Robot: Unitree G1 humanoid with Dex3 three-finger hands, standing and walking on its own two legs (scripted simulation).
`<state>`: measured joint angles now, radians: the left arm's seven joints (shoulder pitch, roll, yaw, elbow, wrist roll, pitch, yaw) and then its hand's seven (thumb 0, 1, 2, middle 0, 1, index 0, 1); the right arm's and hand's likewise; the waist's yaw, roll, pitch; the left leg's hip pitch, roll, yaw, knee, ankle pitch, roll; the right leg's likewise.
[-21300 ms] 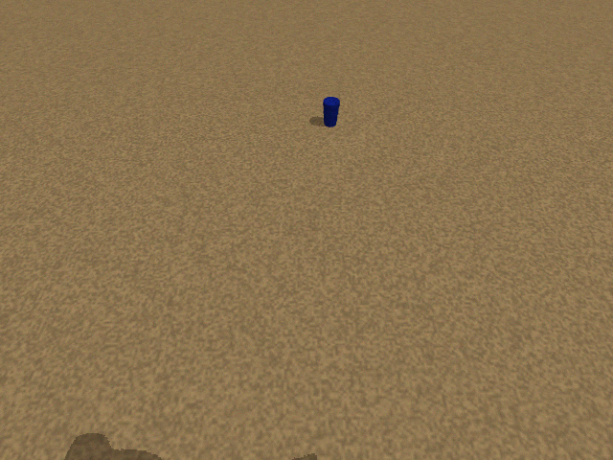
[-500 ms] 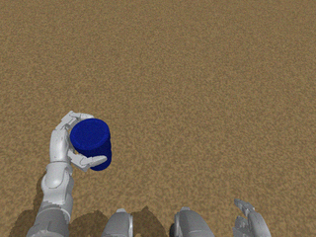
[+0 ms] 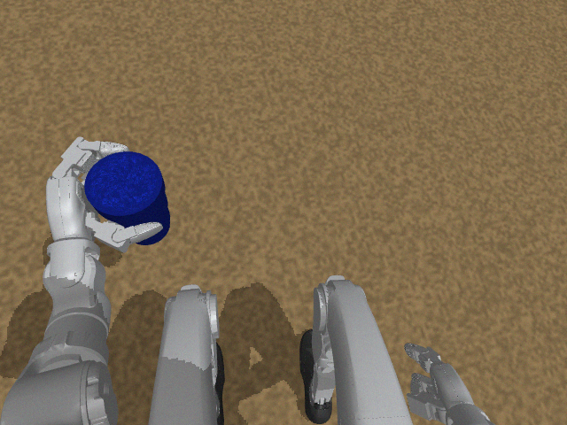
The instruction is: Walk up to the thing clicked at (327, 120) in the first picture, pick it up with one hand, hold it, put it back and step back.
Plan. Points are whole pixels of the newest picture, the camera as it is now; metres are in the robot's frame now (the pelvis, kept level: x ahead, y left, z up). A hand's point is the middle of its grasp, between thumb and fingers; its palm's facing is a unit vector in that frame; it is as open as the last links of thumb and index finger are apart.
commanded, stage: crouch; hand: left
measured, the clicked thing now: (137, 206) +0.41 +0.19 -0.07
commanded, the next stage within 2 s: lower in 0.98 s
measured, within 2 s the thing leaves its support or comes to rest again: neither
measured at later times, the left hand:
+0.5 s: hand (146, 211) +0.45 +0.22 -0.21, palm faces +0.14 -0.99 -0.05, open 12.0 cm
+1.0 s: hand (153, 216) +0.46 +0.22 -0.28, palm faces +0.13 -0.99 -0.04, open 12.0 cm
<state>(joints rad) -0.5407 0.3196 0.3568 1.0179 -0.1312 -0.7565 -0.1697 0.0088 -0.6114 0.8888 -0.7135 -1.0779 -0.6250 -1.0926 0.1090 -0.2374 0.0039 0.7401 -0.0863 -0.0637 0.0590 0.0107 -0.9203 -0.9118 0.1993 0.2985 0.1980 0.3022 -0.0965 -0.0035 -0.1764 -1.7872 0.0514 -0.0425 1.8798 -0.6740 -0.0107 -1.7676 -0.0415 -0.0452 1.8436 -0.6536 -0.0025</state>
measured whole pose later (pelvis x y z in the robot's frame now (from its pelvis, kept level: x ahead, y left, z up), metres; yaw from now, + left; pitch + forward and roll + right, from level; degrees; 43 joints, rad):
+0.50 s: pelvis -0.03 +0.00 -0.14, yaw -3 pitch +30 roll -5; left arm -0.73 0.50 0.50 1.21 -0.06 -0.77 -0.17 0.01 -0.61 0.90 -0.71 -1.08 -0.62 -1.10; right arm 0.10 -0.28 0.08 0.76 -0.14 -0.03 0.09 0.01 -0.92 -0.91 0.20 0.30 0.20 0.30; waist -0.20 -0.04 -0.04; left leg -2.20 0.04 -0.11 2.34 -0.68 -0.01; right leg -2.16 -0.04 -0.07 2.27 -0.64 0.00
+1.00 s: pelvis -0.03 +0.01 -0.18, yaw -6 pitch +26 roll -9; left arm -0.72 0.61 0.53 1.21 -0.06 -0.80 -0.16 0.01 -0.61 0.90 -0.71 -1.08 -0.62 -1.09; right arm 0.04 -0.31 0.19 0.71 -0.21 0.00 0.11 0.01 -0.91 -0.91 0.20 0.30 0.20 0.30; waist -0.23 -0.09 0.08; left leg -2.28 0.04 -0.18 2.50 -0.69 -0.01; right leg -2.20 -0.03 -0.12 2.37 -0.63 0.01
